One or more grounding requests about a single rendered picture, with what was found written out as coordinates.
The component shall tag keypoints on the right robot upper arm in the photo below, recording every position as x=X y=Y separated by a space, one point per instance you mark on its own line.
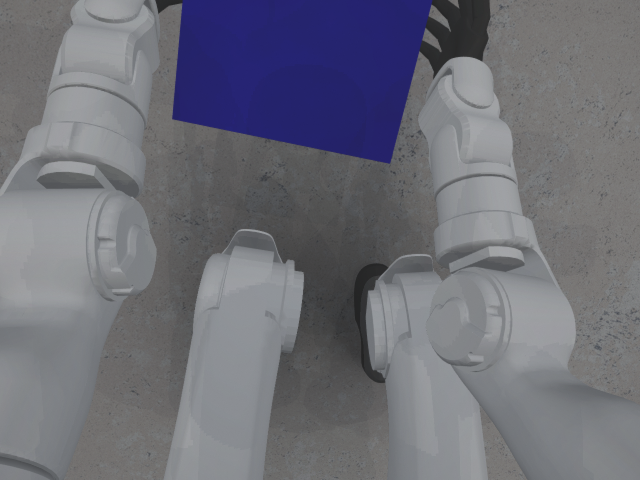
x=509 y=338

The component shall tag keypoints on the left robot thigh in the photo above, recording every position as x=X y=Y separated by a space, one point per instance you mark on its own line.
x=223 y=419

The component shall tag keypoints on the carton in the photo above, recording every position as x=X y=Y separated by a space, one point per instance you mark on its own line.
x=332 y=75

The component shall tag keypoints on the robot right forearm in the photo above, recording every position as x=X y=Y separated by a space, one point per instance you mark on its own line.
x=480 y=220

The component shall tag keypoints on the robot right hand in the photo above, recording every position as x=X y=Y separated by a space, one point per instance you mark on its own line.
x=468 y=36

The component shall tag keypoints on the right robot foot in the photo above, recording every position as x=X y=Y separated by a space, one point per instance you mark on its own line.
x=365 y=282

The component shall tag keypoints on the left robot upper arm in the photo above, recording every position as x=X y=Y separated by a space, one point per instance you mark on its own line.
x=68 y=259

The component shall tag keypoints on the robot left forearm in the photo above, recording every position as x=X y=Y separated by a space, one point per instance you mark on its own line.
x=97 y=103

